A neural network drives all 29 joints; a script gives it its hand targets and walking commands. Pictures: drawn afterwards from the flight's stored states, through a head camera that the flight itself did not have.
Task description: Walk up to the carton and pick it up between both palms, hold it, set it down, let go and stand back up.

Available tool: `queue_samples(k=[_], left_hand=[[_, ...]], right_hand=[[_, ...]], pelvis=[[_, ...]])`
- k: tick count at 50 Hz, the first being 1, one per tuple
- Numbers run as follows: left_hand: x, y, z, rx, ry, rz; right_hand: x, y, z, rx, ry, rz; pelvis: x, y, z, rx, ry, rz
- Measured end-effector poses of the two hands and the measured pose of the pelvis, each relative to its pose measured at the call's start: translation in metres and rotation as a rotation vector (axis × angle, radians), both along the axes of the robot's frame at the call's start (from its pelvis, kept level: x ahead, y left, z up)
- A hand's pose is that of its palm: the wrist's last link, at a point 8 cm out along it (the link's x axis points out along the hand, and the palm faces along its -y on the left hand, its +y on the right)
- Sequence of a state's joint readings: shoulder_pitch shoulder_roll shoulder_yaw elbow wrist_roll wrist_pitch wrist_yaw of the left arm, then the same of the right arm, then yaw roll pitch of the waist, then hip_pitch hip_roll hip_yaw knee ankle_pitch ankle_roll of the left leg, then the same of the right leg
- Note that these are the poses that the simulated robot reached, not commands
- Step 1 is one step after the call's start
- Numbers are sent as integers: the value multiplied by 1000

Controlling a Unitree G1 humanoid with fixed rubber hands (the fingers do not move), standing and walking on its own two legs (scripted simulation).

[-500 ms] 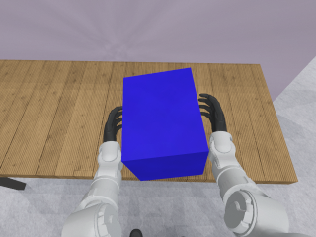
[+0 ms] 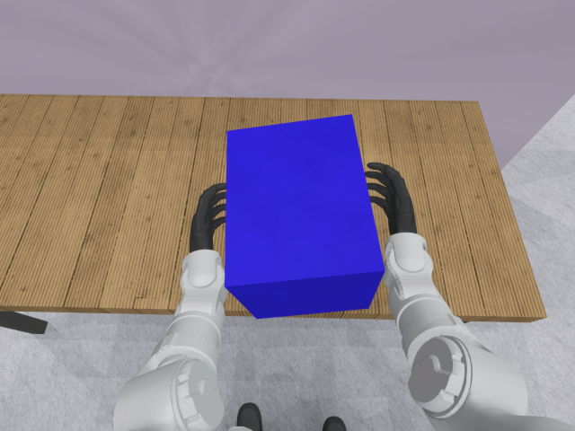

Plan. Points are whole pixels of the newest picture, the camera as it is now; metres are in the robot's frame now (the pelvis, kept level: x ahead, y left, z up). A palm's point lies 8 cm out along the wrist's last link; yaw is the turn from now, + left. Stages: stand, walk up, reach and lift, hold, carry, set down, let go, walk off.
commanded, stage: set down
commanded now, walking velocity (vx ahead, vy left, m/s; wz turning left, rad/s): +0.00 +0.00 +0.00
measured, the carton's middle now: (301, 223) +0.43 +0.02 -0.07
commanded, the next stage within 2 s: none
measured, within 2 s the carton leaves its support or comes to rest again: rests again in 0.40 s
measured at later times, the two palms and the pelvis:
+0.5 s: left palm (205, 240) +0.38 +0.16 -0.03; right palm (398, 222) +0.40 -0.12 -0.01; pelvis +0.00 +0.00 +0.00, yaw +0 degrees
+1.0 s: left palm (208, 240) +0.38 +0.16 -0.03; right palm (401, 226) +0.40 -0.13 -0.02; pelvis +0.00 +0.00 +0.00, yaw +0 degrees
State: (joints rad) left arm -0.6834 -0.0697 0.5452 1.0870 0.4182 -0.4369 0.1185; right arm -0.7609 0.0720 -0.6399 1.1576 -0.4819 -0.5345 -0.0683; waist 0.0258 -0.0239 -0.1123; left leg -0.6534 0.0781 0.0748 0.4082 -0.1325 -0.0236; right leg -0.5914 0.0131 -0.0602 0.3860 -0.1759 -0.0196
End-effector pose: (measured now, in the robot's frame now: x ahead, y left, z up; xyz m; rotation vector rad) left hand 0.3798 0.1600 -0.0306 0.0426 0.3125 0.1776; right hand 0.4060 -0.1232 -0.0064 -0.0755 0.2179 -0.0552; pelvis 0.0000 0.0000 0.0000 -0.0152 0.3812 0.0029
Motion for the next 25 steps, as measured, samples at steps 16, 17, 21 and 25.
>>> queue_samples(k=[16, 17, 21, 25], left_hand=[[-1, 0, -1, 2, -10, 0], [-1, 0, -1, 2, -11, 0], [0, 0, -2, -1, -12, 1], [0, -1, -1, 8, -12, -2]], right_hand=[[-1, 0, -1, -15, 2, 1], [-1, 0, -1, -16, 3, 2], [-2, 0, -2, -16, 7, 6], [-2, -1, -2, -15, 9, 6]], pelvis=[[-1, 1, 0, 1, -4, -1], [-2, 1, 0, 1, -4, 0], [-2, 1, 0, 1, -4, 0], [-2, 1, -1, 2, 2, 1]])
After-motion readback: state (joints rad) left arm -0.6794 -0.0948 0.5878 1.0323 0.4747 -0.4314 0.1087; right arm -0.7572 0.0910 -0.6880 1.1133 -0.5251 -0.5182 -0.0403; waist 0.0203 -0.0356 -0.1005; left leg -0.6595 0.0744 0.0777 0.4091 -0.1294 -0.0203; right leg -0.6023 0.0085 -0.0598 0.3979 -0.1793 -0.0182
